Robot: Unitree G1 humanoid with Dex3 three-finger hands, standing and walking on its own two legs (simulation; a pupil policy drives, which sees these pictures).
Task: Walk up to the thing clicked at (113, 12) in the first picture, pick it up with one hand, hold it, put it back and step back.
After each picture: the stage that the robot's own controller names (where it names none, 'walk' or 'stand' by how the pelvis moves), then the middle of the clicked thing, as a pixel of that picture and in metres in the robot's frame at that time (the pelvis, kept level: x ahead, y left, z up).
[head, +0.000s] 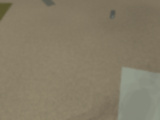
stand; (112, 14) +2.09 -0.42 -0.72
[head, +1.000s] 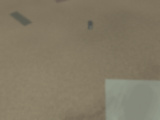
walk; (90, 25) +1.97 +0.06 -0.69
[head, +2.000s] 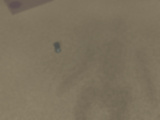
walk; (57, 47) +1.32 +0.40 -0.71
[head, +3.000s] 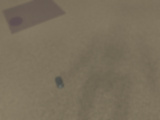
walk; (59, 82) +0.85 +0.34 -0.72
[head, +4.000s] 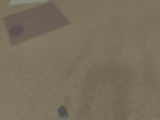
walk; (63, 112) +0.55 +0.27 -0.72
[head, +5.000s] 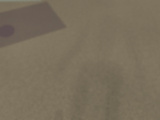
stand; out of the picture +0.41 +0.24 -0.70
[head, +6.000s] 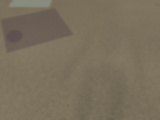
stand; out of the picture +0.38 +0.20 -0.72
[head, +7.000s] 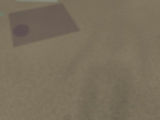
stand; out of the picture +0.38 +0.19 -0.72
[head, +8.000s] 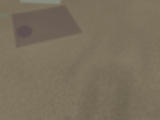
stand; out of the picture +0.39 +0.18 -0.72
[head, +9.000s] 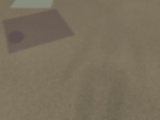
stand; out of the picture +0.38 +0.20 -0.72
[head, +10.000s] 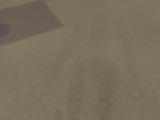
walk; out of the picture +0.39 +0.21 -0.72
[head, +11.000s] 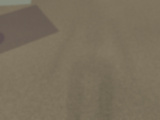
stand; out of the picture +0.32 +0.22 -0.72
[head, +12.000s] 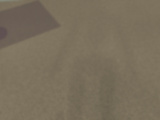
stand; out of the picture +0.37 +0.22 -0.72
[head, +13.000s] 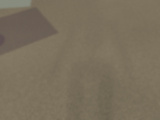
stand; out of the picture +0.34 +0.22 -0.72
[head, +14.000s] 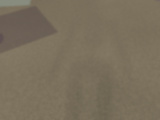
stand; out of the picture +0.34 +0.22 -0.73
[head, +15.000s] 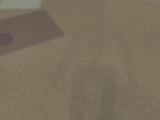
stand; out of the picture +0.36 +0.19 -0.73
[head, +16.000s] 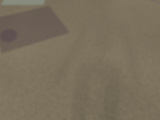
stand; out of the picture +0.36 +0.19 -0.73
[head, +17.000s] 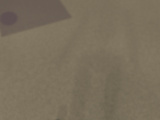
go down; out of the picture +0.38 +0.17 -0.71
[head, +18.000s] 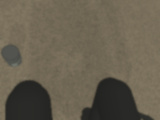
go down; (12, 56) +0.45 +0.26 -0.29
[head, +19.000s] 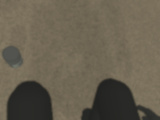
close in; (13, 57) +0.45 +0.27 -0.29
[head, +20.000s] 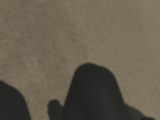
close in; out of the picture +0.42 +0.31 -0.22
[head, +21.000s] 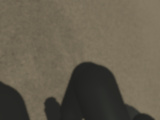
close; out of the picture +0.41 +0.31 -0.22
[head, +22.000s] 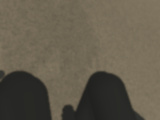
lift; out of the picture +0.35 +0.27 -0.16
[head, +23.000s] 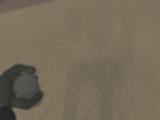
lift; (29, 91) +0.32 +0.18 +0.01
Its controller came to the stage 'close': yes
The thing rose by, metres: 0.72
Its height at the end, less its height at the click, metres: +0.71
